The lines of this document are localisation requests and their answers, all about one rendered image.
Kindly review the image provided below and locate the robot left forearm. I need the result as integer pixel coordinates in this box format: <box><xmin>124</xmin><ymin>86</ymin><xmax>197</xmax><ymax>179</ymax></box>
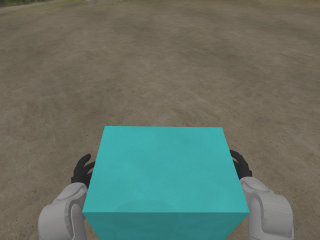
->
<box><xmin>38</xmin><ymin>182</ymin><xmax>88</xmax><ymax>240</ymax></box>

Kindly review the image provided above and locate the robot left hand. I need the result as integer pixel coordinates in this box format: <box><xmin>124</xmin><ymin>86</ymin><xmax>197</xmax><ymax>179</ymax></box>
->
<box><xmin>71</xmin><ymin>154</ymin><xmax>96</xmax><ymax>189</ymax></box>

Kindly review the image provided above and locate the carton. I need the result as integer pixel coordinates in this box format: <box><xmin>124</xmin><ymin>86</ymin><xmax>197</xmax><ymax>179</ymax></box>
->
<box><xmin>82</xmin><ymin>126</ymin><xmax>250</xmax><ymax>240</ymax></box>

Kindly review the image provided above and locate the robot right forearm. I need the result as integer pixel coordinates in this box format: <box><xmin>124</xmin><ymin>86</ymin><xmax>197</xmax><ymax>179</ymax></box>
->
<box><xmin>239</xmin><ymin>176</ymin><xmax>295</xmax><ymax>240</ymax></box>

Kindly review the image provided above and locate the robot right hand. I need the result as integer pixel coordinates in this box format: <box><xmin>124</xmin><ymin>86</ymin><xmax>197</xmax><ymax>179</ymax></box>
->
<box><xmin>229</xmin><ymin>150</ymin><xmax>253</xmax><ymax>180</ymax></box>

